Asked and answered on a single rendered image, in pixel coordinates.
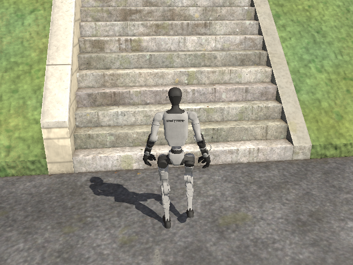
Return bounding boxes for stairs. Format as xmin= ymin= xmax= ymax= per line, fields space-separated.
xmin=72 ymin=0 xmax=294 ymax=173

